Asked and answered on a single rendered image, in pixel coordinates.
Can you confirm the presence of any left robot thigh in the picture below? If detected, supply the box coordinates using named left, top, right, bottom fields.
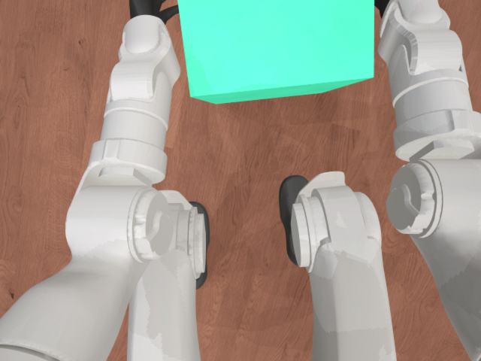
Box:
left=127, top=203, right=206, bottom=361

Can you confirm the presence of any robot left upper arm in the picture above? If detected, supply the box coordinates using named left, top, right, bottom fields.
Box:
left=0, top=186, right=174, bottom=361

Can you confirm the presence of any left robot forearm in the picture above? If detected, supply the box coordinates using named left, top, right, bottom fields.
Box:
left=65, top=15, right=180, bottom=241

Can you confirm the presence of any right robot thigh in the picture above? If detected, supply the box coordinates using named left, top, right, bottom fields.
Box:
left=291, top=185, right=397, bottom=361

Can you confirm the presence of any left robot hand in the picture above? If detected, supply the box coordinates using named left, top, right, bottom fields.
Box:
left=129, top=0, right=179, bottom=24

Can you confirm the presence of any robot right upper arm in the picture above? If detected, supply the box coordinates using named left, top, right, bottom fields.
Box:
left=386, top=159, right=481, bottom=361

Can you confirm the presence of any robot thigh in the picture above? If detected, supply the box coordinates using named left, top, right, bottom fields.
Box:
left=127, top=203, right=206, bottom=361
left=291, top=185, right=397, bottom=361

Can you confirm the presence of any right robot hand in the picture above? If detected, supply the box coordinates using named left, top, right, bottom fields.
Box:
left=374, top=0, right=390, bottom=19

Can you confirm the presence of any carton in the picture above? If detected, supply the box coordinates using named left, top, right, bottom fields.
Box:
left=177, top=0, right=374, bottom=104

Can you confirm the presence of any right robot forearm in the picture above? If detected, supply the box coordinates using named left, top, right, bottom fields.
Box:
left=377, top=0, right=481, bottom=162

